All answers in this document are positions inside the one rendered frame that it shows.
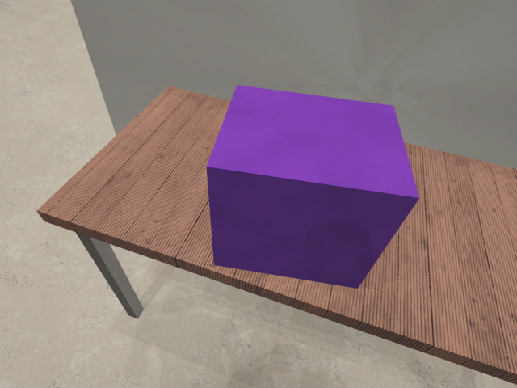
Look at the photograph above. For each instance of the carton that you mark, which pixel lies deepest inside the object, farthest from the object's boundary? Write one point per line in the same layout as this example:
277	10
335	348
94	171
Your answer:
307	186

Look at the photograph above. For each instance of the table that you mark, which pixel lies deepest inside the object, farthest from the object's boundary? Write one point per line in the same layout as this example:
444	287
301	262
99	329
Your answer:
445	285

